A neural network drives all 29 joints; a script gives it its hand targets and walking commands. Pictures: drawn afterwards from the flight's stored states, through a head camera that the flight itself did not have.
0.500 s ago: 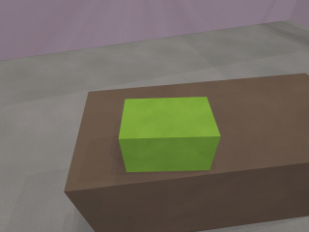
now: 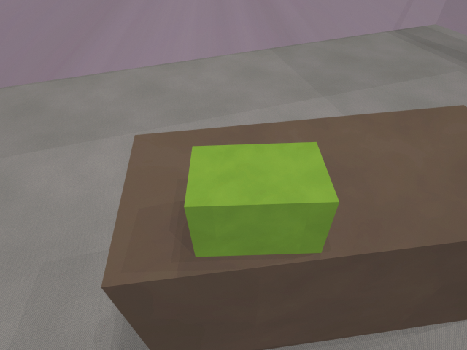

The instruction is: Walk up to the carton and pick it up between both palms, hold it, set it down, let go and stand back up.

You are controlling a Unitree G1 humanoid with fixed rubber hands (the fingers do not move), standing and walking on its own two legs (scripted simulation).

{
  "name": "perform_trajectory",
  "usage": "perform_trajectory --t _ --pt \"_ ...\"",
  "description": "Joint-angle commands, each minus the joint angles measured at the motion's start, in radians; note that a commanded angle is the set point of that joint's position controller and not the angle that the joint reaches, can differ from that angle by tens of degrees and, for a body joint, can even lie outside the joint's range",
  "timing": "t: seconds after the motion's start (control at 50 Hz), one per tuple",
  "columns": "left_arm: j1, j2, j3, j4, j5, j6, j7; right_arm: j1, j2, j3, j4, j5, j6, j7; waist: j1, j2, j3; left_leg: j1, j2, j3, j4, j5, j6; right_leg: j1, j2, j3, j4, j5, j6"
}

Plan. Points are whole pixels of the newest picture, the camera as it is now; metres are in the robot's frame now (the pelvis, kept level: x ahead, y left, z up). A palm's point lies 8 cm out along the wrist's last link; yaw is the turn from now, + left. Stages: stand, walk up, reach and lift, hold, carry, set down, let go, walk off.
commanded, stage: stand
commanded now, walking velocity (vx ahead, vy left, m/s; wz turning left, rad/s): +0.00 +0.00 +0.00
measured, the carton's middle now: (256, 199) +0.48 -0.03 -0.03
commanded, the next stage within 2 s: none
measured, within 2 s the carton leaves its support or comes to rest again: neither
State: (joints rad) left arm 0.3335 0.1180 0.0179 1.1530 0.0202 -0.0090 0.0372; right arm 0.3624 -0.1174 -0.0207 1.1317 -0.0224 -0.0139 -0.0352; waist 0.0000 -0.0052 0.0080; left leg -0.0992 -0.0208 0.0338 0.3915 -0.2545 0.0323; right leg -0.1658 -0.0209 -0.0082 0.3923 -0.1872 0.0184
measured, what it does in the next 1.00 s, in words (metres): stands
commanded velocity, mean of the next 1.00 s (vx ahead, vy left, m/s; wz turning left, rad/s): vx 0.00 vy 0.00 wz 0.00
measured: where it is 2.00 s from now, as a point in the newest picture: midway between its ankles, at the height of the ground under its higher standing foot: outside the picture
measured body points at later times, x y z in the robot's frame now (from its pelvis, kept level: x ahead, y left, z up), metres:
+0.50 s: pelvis +0.00 +0.02 +0.00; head +0.00 +0.02 +0.45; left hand -0.04 +0.22 -0.17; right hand -0.04 -0.19 -0.16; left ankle -0.02 +0.10 -0.74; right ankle +0.02 -0.13 -0.74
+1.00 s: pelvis +0.01 +0.04 +0.00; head +0.02 +0.05 +0.45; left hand -0.03 +0.24 -0.17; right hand -0.04 -0.16 -0.16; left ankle -0.02 +0.10 -0.74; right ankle +0.02 -0.13 -0.74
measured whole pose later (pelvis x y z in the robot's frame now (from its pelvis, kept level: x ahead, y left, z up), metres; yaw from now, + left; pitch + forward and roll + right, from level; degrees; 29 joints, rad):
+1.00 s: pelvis +0.01 +0.04 +0.00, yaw +0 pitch -2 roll +0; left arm 0.31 0.10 -0.01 1.25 0.01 0.00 0.05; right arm 0.39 -0.10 0.01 1.15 -0.01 -0.03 -0.04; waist -0.01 -0.01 0.03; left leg -0.08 -0.08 0.06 0.38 -0.27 0.09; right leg -0.16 -0.08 0.02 0.39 -0.20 0.08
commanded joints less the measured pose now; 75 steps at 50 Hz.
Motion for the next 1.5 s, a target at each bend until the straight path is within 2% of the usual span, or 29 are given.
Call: perform_trajectory --t 0.0,0.12,0.14,0.28,0.72,0.84,1.16,1.48 --pt "0.069 0.074 0.009 0.005 -0.001 -0.003 0.005 0.083 -0.083 -0.009 -0.003 0.001 -0.007 -0.005 0.000 0.006 0.115 -0.109 0.102 -0.110 -0.113 0.064 0.011 -0.013 -0.066 0.070 -0.063 0.082 -0.021" --pt "0.069 0.064 0.004 0.024 -0.002 0.000 0.007 0.088 -0.074 -0.003 0.006 0.002 -0.008 -0.006 -0.001 0.005 0.116 -0.108 0.102 -0.112 -0.115 0.065 0.014 -0.014 -0.068 0.068 -0.059 0.084 -0.018" --pt "0.076 0.071 0.002 0.037 -0.002 0.000 0.008 0.088 -0.075 0.001 0.008 0.005 -0.008 -0.006 -0.004 0.020 0.117 -0.112 0.101 -0.107 -0.112 0.070 0.011 -0.003 -0.066 0.071 -0.063 0.094 -0.009" --pt "0.073 0.061 -0.007 0.061 -0.004 0.003 0.009 0.096 -0.070 0.008 0.017 0.008 -0.010 -0.006 -0.005 0.001 0.119 -0.112 0.100 -0.107 -0.108 0.088 0.013 0.009 -0.068 0.065 -0.061 0.106 -0.002" --pt "0.072 0.050 -0.021 0.094 -0.010 0.011 0.010 0.115 -0.061 0.017 0.019 0.012 -0.017 -0.006 -0.005 0.010 0.130 -0.107 0.102 -0.129 -0.131 0.095 0.026 0.003 -0.075 0.053 -0.043 0.104 0.016" --pt "0.070 0.048 -0.023 0.098 -0.012 0.012 0.011 0.125 -0.061 0.017 0.018 0.014 -0.020 -0.006 -0.006 0.012 0.128 -0.091 0.105 -0.134 -0.130 0.148 0.026 -0.003 -0.078 0.048 -0.036 0.107 0.023" --pt "0.062 0.046 -0.025 0.104 -0.020 0.018 0.014 0.156 -0.062 0.016 0.020 0.016 -0.024 -0.010 -0.011 0.029 0.114 -0.025 0.118 -0.141 -0.106 0.388 0.006 -0.025 -0.080 0.025 -0.011 0.091 0.042" --pt "0.061 0.046 -0.025 0.097 -0.020 0.020 0.017 0.164 -0.058 0.016 0.018 0.017 -0.025 -0.012 -0.010 0.019 0.110 -0.021 0.113 -0.132 -0.092 0.420 0.015 -0.010 -0.086 0.016 0.000 0.099 0.039"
